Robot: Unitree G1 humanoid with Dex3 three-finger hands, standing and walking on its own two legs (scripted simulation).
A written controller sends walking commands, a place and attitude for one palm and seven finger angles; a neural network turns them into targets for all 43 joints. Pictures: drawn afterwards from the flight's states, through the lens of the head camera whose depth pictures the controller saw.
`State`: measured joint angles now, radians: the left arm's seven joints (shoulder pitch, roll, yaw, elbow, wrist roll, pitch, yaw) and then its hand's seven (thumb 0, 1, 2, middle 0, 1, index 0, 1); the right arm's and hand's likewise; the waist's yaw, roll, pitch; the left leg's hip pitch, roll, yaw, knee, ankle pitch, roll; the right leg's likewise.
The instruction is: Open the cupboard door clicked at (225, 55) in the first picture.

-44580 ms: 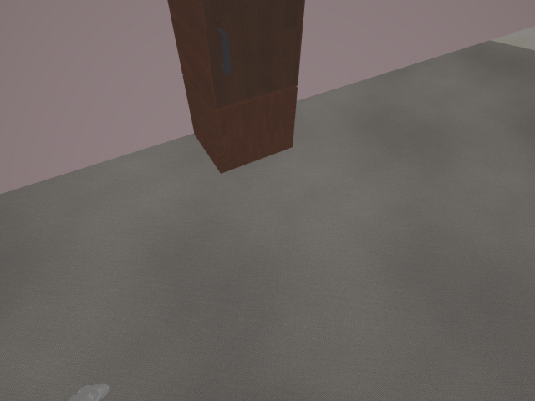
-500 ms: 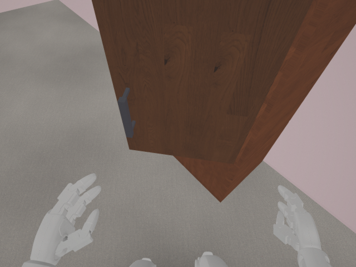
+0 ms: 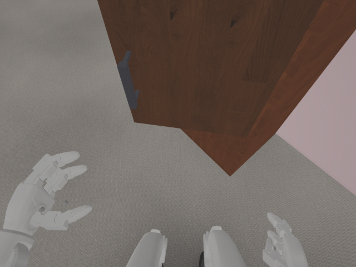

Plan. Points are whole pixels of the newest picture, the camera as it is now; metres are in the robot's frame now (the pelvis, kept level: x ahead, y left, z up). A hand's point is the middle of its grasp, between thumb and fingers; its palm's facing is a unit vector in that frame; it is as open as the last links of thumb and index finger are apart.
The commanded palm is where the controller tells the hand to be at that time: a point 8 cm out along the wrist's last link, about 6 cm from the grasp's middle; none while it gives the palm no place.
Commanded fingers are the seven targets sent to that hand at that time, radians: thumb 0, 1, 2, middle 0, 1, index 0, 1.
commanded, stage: raise the hand with hooked fingers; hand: left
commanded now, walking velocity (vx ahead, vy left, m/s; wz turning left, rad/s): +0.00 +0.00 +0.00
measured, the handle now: (130, 82) +0.56 +0.17 +0.03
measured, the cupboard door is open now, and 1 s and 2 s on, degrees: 40 40 40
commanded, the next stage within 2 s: move the hooked fingers beside the handle in 1.26 s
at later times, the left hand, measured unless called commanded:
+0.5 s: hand (44, 195) +0.24 +0.28 +0.04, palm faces -0.08 -0.99 -0.07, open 13.7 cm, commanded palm +0.23 +0.33 +0.05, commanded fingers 0.00 -0.50 0.30 -0.30 -1.20 -0.30 -1.20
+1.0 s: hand (48, 177) +0.28 +0.28 +0.04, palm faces -0.10 -0.99 -0.05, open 13.9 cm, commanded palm +0.26 +0.33 +0.05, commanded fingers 0.00 -0.50 0.30 -0.30 -1.20 -0.30 -1.20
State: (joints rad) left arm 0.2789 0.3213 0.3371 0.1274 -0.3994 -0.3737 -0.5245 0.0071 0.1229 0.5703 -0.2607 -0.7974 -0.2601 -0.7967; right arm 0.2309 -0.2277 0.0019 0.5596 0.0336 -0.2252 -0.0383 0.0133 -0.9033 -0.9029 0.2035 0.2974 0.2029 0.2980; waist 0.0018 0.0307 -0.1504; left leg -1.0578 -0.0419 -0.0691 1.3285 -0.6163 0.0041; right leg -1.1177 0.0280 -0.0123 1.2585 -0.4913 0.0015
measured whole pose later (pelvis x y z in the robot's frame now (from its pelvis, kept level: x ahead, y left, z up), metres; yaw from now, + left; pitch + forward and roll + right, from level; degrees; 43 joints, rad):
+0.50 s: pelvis -0.01 +0.02 +0.00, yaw +1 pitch +19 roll -4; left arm 0.15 0.40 0.37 0.22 -0.38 -0.35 -0.55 -0.01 -0.43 0.33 -0.30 -1.15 -0.30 -1.15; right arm 0.21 -0.27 0.04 0.48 0.03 -0.22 -0.04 0.01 -0.90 -0.90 0.20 0.30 0.20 0.30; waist 0.00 0.01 -0.15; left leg -1.07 -0.06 -0.08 1.34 -0.60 0.03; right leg -1.10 0.01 -0.02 1.23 -0.47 0.02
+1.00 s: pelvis +0.00 +0.01 +0.00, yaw +0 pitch +22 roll -3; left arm 0.03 0.45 0.45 0.34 -0.42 -0.33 -0.64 -0.01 -0.50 0.31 -0.30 -1.20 -0.30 -1.19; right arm 0.24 -0.30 0.01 0.50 0.04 -0.19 -0.05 0.01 -0.90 -0.90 0.20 0.30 0.20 0.30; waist -0.01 0.01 -0.15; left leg -1.10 -0.04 -0.07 1.34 -0.61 0.02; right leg -1.15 0.03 -0.02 1.25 -0.48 0.01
